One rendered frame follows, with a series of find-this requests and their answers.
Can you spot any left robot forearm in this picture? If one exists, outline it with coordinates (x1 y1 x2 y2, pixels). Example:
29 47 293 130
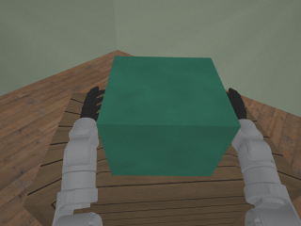
52 117 100 226

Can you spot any right robot forearm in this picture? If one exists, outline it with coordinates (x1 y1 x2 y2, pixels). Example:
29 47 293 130
231 119 301 222

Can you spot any robot left upper arm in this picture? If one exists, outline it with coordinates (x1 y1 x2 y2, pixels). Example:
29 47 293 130
55 212 103 226

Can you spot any robot right upper arm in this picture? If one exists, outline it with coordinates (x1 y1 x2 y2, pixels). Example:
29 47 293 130
245 207 301 226

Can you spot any pedestal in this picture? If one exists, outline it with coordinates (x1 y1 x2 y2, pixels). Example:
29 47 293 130
23 91 301 226

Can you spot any carton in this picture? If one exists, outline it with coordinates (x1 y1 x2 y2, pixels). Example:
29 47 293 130
96 56 241 176

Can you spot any robot right hand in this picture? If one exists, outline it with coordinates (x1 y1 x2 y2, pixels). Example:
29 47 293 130
226 88 247 120

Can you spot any robot left hand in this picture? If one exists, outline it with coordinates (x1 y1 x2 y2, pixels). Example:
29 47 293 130
80 86 105 121

